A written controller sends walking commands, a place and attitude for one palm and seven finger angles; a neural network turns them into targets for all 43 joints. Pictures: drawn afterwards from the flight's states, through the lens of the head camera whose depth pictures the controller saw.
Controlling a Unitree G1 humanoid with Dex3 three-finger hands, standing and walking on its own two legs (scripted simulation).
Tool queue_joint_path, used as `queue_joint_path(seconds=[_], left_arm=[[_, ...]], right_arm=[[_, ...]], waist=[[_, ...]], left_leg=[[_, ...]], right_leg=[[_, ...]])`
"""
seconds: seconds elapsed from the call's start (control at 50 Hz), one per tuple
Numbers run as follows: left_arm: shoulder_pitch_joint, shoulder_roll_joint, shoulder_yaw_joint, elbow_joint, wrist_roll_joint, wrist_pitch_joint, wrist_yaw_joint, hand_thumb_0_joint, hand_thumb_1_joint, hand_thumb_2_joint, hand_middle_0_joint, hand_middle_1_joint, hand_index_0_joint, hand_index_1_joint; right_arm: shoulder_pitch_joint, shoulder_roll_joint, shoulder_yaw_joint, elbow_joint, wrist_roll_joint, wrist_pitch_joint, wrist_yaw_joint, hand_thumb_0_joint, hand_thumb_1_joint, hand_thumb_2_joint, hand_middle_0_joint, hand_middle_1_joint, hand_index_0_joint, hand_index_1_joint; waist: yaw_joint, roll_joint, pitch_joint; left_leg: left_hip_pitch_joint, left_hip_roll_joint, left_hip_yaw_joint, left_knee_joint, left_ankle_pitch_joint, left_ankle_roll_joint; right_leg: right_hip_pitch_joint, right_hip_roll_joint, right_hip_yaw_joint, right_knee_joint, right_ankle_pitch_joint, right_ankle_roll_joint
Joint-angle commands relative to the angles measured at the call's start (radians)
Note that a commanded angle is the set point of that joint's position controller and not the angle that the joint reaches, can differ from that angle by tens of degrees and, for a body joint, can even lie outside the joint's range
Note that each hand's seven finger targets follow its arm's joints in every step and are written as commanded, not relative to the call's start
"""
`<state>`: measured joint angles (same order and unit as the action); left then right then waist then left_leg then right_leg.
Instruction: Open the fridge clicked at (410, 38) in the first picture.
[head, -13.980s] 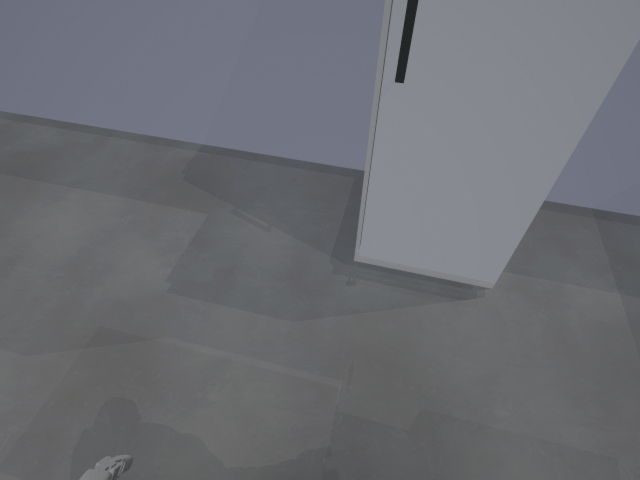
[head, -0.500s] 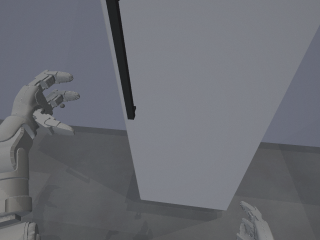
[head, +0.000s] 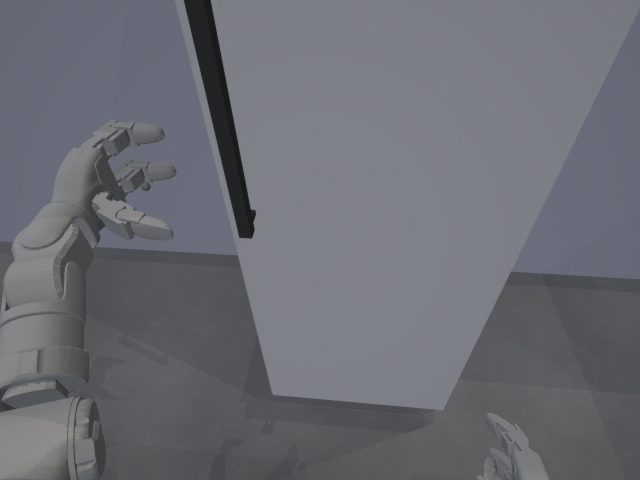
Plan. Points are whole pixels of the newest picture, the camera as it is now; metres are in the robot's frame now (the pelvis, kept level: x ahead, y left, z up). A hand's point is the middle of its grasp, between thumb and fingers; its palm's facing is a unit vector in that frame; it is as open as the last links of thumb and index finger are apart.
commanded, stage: move the hooked fingers beside the handle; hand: left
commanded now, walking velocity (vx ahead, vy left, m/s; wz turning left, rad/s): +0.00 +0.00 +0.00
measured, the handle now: (230, 131) +0.50 +0.16 +0.22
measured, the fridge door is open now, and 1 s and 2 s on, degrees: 0 0 0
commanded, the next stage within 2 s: none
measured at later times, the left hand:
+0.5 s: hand (181, 162) +0.43 +0.21 +0.21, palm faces -0.01 -1.00 -0.01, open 14.0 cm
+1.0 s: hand (176, 172) +0.42 +0.21 +0.20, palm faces +0.00 -1.00 -0.01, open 14.0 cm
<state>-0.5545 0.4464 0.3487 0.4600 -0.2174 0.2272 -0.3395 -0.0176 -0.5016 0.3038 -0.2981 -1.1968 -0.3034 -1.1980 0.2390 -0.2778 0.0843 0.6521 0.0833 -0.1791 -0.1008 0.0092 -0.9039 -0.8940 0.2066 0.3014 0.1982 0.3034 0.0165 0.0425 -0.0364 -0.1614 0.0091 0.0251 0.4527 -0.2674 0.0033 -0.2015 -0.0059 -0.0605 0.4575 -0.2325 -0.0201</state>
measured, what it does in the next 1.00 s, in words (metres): stands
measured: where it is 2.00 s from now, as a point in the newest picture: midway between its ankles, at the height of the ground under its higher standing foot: outside the picture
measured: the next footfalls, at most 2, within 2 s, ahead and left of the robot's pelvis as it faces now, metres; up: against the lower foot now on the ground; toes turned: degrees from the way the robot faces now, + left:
none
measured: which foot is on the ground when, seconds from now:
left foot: down 0.00-1.00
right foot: down 0.00-1.00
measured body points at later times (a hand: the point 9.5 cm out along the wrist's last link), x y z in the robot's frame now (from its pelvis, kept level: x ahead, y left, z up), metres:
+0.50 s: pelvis +0.00 +0.01 +0.00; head -0.01 +0.00 +0.45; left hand +0.42 +0.26 +0.22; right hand +0.12 -0.24 -0.10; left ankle -0.01 +0.12 -0.74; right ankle +0.01 -0.11 -0.74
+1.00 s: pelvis +0.00 +0.01 +0.00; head +0.00 +0.00 +0.45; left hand +0.41 +0.27 +0.21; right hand +0.12 -0.24 -0.10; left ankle -0.01 +0.12 -0.74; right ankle +0.01 -0.11 -0.74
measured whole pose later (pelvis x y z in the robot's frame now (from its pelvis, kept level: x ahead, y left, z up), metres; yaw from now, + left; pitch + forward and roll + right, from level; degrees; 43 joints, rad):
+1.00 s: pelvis +0.00 +0.01 +0.00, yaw -1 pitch +1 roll +0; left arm -0.69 0.41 0.32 0.67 -0.18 0.11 -0.28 -0.02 -0.50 0.30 -0.30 -1.20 -0.30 -1.20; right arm 0.30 -0.28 0.06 0.67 0.07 -0.14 -0.09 0.01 -0.91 -0.89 0.21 0.30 0.20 0.30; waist -0.01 0.03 -0.04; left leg -0.19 0.00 0.04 0.45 -0.27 0.02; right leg -0.23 -0.01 -0.04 0.44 -0.22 -0.01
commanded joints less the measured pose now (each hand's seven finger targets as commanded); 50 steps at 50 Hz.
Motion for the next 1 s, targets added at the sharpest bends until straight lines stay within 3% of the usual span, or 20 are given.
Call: queue_joint_path(seconds=[0.0,0.1,0.16,0.28,0.3,0.36,0.4,0.46,0.5,0.52,0.6,0.64,0.7,0.74,0.76,0.78,0.84,0.9,0.94,0.98], left_arm=[[-0.48,0.25,0.039,-0.172,-0.021,-0.077,-0.008,0.0,-0.5,0.3,-0.3,-1.2,-0.3,-1.2],[-0.54,0.232,0.007,-0.104,-0.013,-0.073,0.002,0.0,-0.5,0.3,-0.3,-1.2,-0.3,-1.2],[-0.595,0.265,0.029,-0.087,-0.009,-0.092,0.015,0.0,-0.5,0.3,-0.3,-1.2,-0.3,-1.2],[-0.662,0.241,0.011,-0.063,0.001,-0.148,0.037,0.0,-0.5,0.3,-0.3,-1.2,-0.3,-1.2],[-0.647,0.253,0.025,-0.049,0.004,-0.151,0.041,0.0,-0.5,0.3,-0.3,-1.2,-0.3,-1.2],[-0.644,0.218,0.005,0.027,0.007,-0.139,0.048,0.0,-0.5,0.3,-0.3,-1.2,-0.3,-1.2],[-0.625,0.234,0.018,0.078,0.02,-0.131,0.057,0.0,-0.5,0.3,-0.3,-1.2,-0.3,-1.2],[-0.683,0.221,-0.003,0.137,0.029,-0.13,0.068,0.0,-0.5,0.3,-0.3,-1.2,-0.3,-1.2],[-0.717,0.252,0.012,0.1,0.04,-0.159,0.074,0.0,-0.5,0.3,-0.3,-1.2,-0.3,-1.2],[-0.725,0.257,0.019,0.062,0.039,-0.174,0.074,0.0,-0.5,0.3,-0.3,-1.2,-0.3,-1.2],[-0.727,0.286,0.048,-0.016,0.029,-0.225,0.066,0.0,-0.5,0.3,-0.3,-1.2,-0.3,-1.2],[-0.708,0.248,0.03,0.004,0.02,-0.219,0.055,0.0,-0.5,0.3,-0.3,-1.2,-0.3,-1.2],[-0.62,0.258,0.049,0.108,0.023,-0.175,0.05,0.0,-0.5,0.3,-0.3,-1.2,-0.3,-1.2],[-0.613,0.221,0.016,0.116,0.028,-0.149,0.049,0.0,-0.5,0.3,-0.3,-1.2,-0.3,-1.2],[-0.617,0.21,0.002,0.095,0.034,-0.146,0.051,0.0,-0.5,0.3,-0.3,-1.2,-0.3,-1.2],[-0.617,0.19,-0.011,0.066,0.03,-0.147,0.053,0.0,-0.5,0.3,-0.3,-1.2,-0.3,-1.2],[-0.636,0.243,0.033,0.015,0.018,-0.166,0.057,0.0,-0.5,0.3,-0.3,-1.2,-0.3,-1.2],[-0.701,0.248,0.027,-0.08,0.011,-0.198,0.057,0.0,-0.5,0.3,-0.3,-1.2,-0.3,-1.2],[-0.733,0.259,0.03,-0.087,0.013,-0.206,0.062,0.0,-0.5,0.3,-0.3,-1.2,-0.3,-1.2],[-0.735,0.237,0.009,-0.024,0.015,-0.195,0.063,0.0,-0.5,0.3,-0.3,-1.2,-0.3,-1.2]], right_arm=[[-0.104,-0.123,-0.055,-0.14,-0.001,-0.055,-0.013,0.0,-0.9,-0.9,0.2,0.3,0.2,0.3],[-0.08,-0.131,-0.061,-0.123,0.002,-0.049,-0.016,0.0,-0.9,-0.9,0.2,0.3,0.2,0.3],[-0.065,-0.133,-0.062,-0.118,0.0,-0.046,-0.017,0.0,-0.9,-0.9,0.2,0.3,0.2,0.3],[-0.042,-0.129,-0.062,-0.109,-0.006,-0.05,-0.011,0.0,-0.9,-0.9,0.2,0.3,0.2,0.3],[-0.033,-0.132,-0.066,-0.106,-0.008,-0.048,-0.009,0.0,-0.9,-0.9,0.2,0.3,0.2,0.3],[-0.02,-0.133,-0.067,-0.097,-0.008,-0.043,-0.005,0.0,-0.9,-0.9,0.2,0.3,0.2,0.3],[-0.007,-0.139,-0.07,-0.093,-0.009,-0.033,-0.002,0.0,-0.9,-0.9,0.2,0.3,0.2,0.3],[0.01,-0.141,-0.071,-0.087,-0.008,-0.022,-0.002,0.0,-0.9,-0.9,0.2,0.3,0.2,0.3],[0.022,-0.143,-0.077,-0.091,-0.012,-0.019,-0.001,0.0,-0.9,-0.9,0.2,0.3,0.2,0.3],[0.019,-0.14,-0.077,-0.101,-0.013,-0.022,0.001,0.0,-0.9,-0.9,0.2,0.3,0.2,0.3],[0.026,-0.136,-0.08,-0.109,-0.018,-0.025,0.002,0.0,-0.9,-0.9,0.2,0.3,0.2,0.3],[0.021,-0.133,-0.077,-0.106,-0.015,-0.029,0.003,0.0,-0.9,-0.9,0.2,0.3,0.2,0.3],[0.035,-0.145,-0.08,-0.094,-0.013,-0.017,0.004,0.0,-0.9,-0.9,0.2,0.3,0.2,0.3],[0.027,-0.143,-0.08,-0.098,-0.008,-0.013,0.008,0.0,-0.9,-0.9,0.2,0.3,0.2,0.3],[0.025,-0.141,-0.081,-0.101,-0.008,-0.012,0.01,0.0,-0.9,-0.9,0.2,0.3,0.2,0.3],[0.021,-0.139,-0.082,-0.108,-0.009,-0.013,0.013,0.0,-0.9,-0.9,0.2,0.3,0.2,0.3],[0.019,-0.142,-0.084,-0.115,-0.013,-0.01,0.008,0.0,-0.9,-0.9,0.2,0.3,0.2,0.3],[0.004,-0.136,-0.083,-0.124,-0.014,-0.016,0.001,0.0,-0.9,-0.9,0.2,0.3,0.2,0.3],[0.0,-0.132,-0.076,-0.117,-0.013,-0.02,-0.002,0.0,-0.9,-0.9,0.2,0.3,0.2,0.3],[-0.001,-0.131,-0.07,-0.103,-0.009,-0.02,-0.007,0.0,-0.9,-0.9,0.2,0.3,0.2,0.3]], waist=[[-0.009,-0.015,-0.235],[-0.025,-0.022,-0.214],[-0.029,-0.013,-0.252],[-0.031,0.023,-0.291],[-0.023,-0.003,-0.298],[-0.03,-0.017,-0.262],[-0.026,-0.026,-0.241],[-0.047,-0.059,-0.204],[-0.042,-0.053,-0.259],[-0.035,0.002,-0.303],[-0.025,-0.01,-0.375],[-0.03,-0.006,-0.344],[-0.024,-0.05,-0.262],[-0.031,-0.028,-0.218],[-0.03,0.012,-0.229],[-0.03,0.007,-0.236],[-0.029,-0.032,-0.282],[-0.035,-0.014,-0.327],[-0.041,0.023,-0.327],[-0.05,0.018,-0.262]], left_leg=[[0.063,-0.006,-0.031,-0.043,0.247,0.037],[0.053,-0.002,-0.039,-0.045,0.223,0.037],[0.052,-0.006,-0.039,-0.044,0.217,0.037],[0.075,-0.004,-0.047,-0.044,0.267,0.03],[0.079,0.0,-0.045,-0.041,0.285,0.031],[0.048,-0.001,-0.041,-0.048,0.268,0.031],[0.03,0.002,-0.037,-0.049,0.262,0.032],[-0.009,0.002,-0.035,-0.052,0.215,0.035],[0.016,0.004,-0.039,-0.047,0.25,0.035],[0.042,0.001,-0.035,-0.043,0.273,0.034],[0.088,0.005,-0.037,-0.034,0.349,0.032],[0.087,0.006,-0.034,-0.041,0.349,0.032],[0.029,0.005,-0.026,-0.051,0.305,0.035],[0.009,0.004,-0.024,-0.057,0.276,0.034],[0.019,0.005,-0.024,-0.057,0.282,0.031],[0.029,0.004,-0.028,-0.054,0.289,0.032],[0.042,0.003,-0.028,-0.049,0.281,0.037],[0.09,0.005,-0.031,-0.044,0.303,0.038],[0.099,0.002,-0.033,-0.047,0.293,0.036],[0.071,0.002,-0.035,-0.055,0.246,0.035]], right_leg=[[0.073,-0.016,0.038,-0.048,0.277,-0.013],[0.039,-0.015,0.036,-0.053,0.239,-0.015],[0.053,-0.016,0.041,-0.052,0.236,-0.015],[0.065,-0.013,0.038,-0.039,0.271,-0.022],[0.071,-0.012,0.036,-0.037,0.284,-0.023],[0.054,-0.011,0.035,-0.037,0.279,-0.021],[0.043,-0.011,0.034,-0.04,0.268,-0.021],[0.021,-0.012,0.035,-0.044,0.239,-0.017],[0.044,-0.011,0.037,-0.035,0.26,-0.021],[0.061,-0.012,0.044,-0.03,0.285,-0.024],[0.107,-0.007,0.043,-0.022,0.346,-0.024],[0.094,-0.004,0.041,-0.026,0.349,-0.022],[0.073,-0.003,0.032,-0.037,0.322,-0.021],[0.046,-0.005,0.031,-0.041,0.299,-0.02],[0.042,-0.007,0.032,-0.039,0.293,-0.023],[0.043,-0.005,0.032,-0.039,0.296,-0.024],[0.066,-0.003,0.038,-0.039,0.302,-0.022],[0.074,-0.002,0.042,-0.039,0.309,-0.021],[0.072,-0.002,0.044,-0.044,0.3,-0.021],[0.04,0.0,0.041,-0.056,0.256,-0.021]])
